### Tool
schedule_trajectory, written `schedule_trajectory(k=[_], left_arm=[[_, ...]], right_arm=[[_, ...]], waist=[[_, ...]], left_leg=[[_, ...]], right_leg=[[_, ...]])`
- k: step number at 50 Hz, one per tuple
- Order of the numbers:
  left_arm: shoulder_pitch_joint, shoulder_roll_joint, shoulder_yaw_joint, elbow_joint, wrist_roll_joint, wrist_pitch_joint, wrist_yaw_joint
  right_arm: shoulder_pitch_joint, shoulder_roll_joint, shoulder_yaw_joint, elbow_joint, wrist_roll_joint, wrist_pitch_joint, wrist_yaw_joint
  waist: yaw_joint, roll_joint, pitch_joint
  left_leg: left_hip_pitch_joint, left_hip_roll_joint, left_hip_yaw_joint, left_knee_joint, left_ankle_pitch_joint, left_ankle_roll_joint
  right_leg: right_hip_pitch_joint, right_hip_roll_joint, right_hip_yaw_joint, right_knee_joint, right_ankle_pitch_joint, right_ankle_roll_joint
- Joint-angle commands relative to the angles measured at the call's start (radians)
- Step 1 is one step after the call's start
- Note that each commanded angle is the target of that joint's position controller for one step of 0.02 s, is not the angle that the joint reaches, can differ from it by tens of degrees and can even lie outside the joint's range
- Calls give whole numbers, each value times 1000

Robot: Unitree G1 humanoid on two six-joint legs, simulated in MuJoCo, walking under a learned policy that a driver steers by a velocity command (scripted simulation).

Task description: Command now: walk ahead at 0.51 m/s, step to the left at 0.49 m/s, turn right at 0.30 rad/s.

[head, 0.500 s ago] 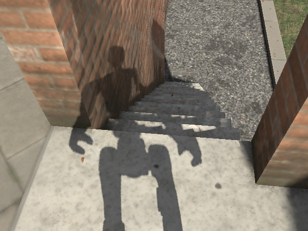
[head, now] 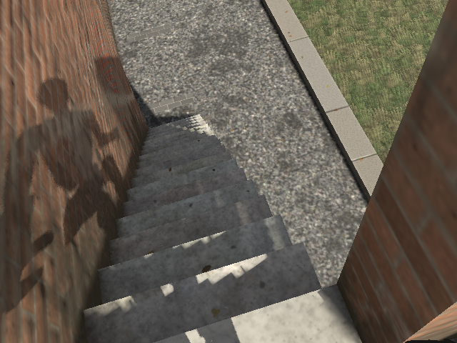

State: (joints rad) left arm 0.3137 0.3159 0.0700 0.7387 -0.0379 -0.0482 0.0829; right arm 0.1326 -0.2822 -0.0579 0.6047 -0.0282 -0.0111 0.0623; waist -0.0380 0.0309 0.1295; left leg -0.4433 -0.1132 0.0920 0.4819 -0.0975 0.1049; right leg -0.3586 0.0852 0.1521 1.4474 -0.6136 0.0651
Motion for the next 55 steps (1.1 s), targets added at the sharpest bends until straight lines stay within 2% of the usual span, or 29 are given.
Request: schedule_trajectory(k=[1,3,7,10,11,12,15,22,24,26,27,28,29,30,31,32,34,39,41,43,44,46,47,48,49,50,52,53,55], left_arm=[[63,48,5,-73,39,12,6],[51,57,4,-70,16,20,13],[61,31,-31,-83,-6,-3,9],[-128,89,-35,-205,51,-5,-11],[-174,121,-32,-227,59,9,-20],[-145,104,-29,-228,50,22,-31],[13,128,-10,-175,14,37,-52],[-97,59,8,-77,45,73,-75],[-255,52,-1,-82,61,73,-76],[-550,97,9,-214,49,18,-58],[-622,12,-17,-266,24,-4,-40],[-457,-112,-52,-305,4,-27,-24],[-276,-116,-54,-278,1,-34,-30],[-146,-132,-67,-268,-15,-31,-31],[-181,-75,-70,-261,-21,-29,-26],[-267,-63,-83,-306,30,-15,-22],[-170,-52,-85,-295,75,19,-52],[-339,-11,-54,-312,49,16,-94],[-333,1,-59,-301,82,-15,-138],[-202,-33,-38,-261,34,-21,-141],[65,33,10,-180,4,-9,-126],[271,141,59,-76,23,-28,-116],[288,65,46,-46,36,-38,-124],[222,43,-1,-62,83,-76,-150],[179,81,13,-65,63,-81,-171],[124,15,6,-106,58,-85,-186],[-29,-15,-12,-129,49,-71,-166],[-182,62,-18,-161,82,-59,-122],[-253,116,-24,-206,112,-64,-102]], right_arm=[[105,-28,-6,-55,2,41,-35],[71,-16,-11,-32,-8,43,-35],[186,-56,-10,29,12,95,-27],[200,-35,17,67,45,72,-42],[315,-49,11,86,59,60,-48],[314,-102,4,76,51,47,-59],[217,-153,-14,58,31,33,-74],[320,6,19,148,39,7,-53],[599,15,10,273,5,0,-22],[738,-85,-33,219,17,-27,-59],[801,-86,-26,236,6,-46,-67],[615,-70,12,152,11,-73,-59],[453,-39,34,101,19,-85,-43],[338,-124,6,76,31,-83,-27],[226,-156,-7,38,28,-74,-22],[179,-149,11,17,-14,-59,-33],[126,-179,27,12,-47,-46,-55],[448,-91,46,137,13,-58,-104],[346,-95,31,114,68,-41,-144],[312,-142,6,129,72,-20,-147],[132,-172,-15,76,45,-15,-138],[27,-94,-11,-7,74,-10,-129],[80,-62,-10,6,76,0,-133],[253,37,26,0,71,-3,-101],[380,58,39,16,85,-15,-86],[272,-50,18,-21,109,-2,-96],[136,-9,37,-74,81,15,-111],[99,86,77,-142,56,25,-117],[65,58,77,-165,68,32,-128]], waist=[[-6,-62,-253],[13,2,-157],[0,40,-280],[6,-107,-203],[-1,-319,-195],[52,-331,-242],[147,-125,-168],[24,-125,-192],[-137,-132,-273],[-347,-112,-196],[-397,111,-59],[-221,324,35],[-49,241,38],[90,224,-44],[100,39,-27],[75,-74,-64],[116,-64,-139],[-84,42,-91],[-50,-124,-105],[11,47,-131],[182,227,-238],[291,89,-182],[291,-87,-52],[122,-261,-115],[64,-353,-210],[65,-192,-214],[-5,-97,-128],[-74,-245,-90],[-44,-142,-179]], left_leg=[[423,320,-315,-89,610,301],[206,224,-223,-126,648,277],[299,203,-243,-49,385,210],[167,172,-280,-32,75,56],[112,119,-212,112,-27,-54],[84,96,-168,278,-32,-122],[-291,51,-192,721,-540,-167],[131,92,-79,414,-139,-92],[530,53,1,508,142,-98],[618,1,118,420,-27,-104],[509,96,-101,177,-103,-16],[374,243,-453,110,125,86],[352,320,-439,184,501,126],[311,444,-676,98,381,209],[153,511,-758,66,153,231],[82,504,-729,68,116,214],[-16,415,-601,204,115,171],[323,263,-504,459,-216,83],[-148,109,-264,476,-477,39],[-248,118,-280,539,-462,39],[-264,143,-306,709,-341,5],[-112,97,-260,1199,-112,-86],[-238,-30,-283,1513,-491,-82],[-552,-29,-356,1602,-780,-50],[-630,24,-401,1573,-737,-61],[-695,62,-353,1386,-501,-67],[-671,134,-288,1255,-168,-63],[-598,190,-302,1066,-10,-133],[-323,192,-251,1034,187,-173]], right_leg=[[-242,-80,-115,-114,-30,-29],[-103,-109,-173,-443,28,-32],[111,-103,-215,-814,535,-120],[228,-205,-70,-892,794,-195],[231,-349,66,-892,770,-327],[263,-426,211,-924,720,-408],[394,-490,399,-1017,397,-414],[74,-266,-65,-896,1072,-279],[-165,-259,-114,-790,1114,-254],[-374,-141,-230,-400,719,-166],[-512,-21,-136,64,315,-141],[-661,124,106,220,-73,-148],[-718,99,170,240,-68,-145],[-738,14,136,153,20,-144],[-713,-88,113,13,86,-127],[-613,-131,97,-30,182,-95],[-450,-125,9,3,492,-103],[-824,-141,43,-311,750,-102],[-157,-98,-161,-774,1265,-86],[200,-37,-209,-773,1114,-54],[423,-74,-198,-638,1210,-60],[416,-244,-83,-1089,1191,-114],[459,-289,-35,-1260,1194,-190],[638,-404,17,-696,1738,-191],[627,-507,130,-600,1744,-251],[495,-453,73,-661,1219,-269],[113,-465,11,-718,900,-237],[-146,-599,145,-872,564,-282],[-238,-585,144,-790,552,-277]])
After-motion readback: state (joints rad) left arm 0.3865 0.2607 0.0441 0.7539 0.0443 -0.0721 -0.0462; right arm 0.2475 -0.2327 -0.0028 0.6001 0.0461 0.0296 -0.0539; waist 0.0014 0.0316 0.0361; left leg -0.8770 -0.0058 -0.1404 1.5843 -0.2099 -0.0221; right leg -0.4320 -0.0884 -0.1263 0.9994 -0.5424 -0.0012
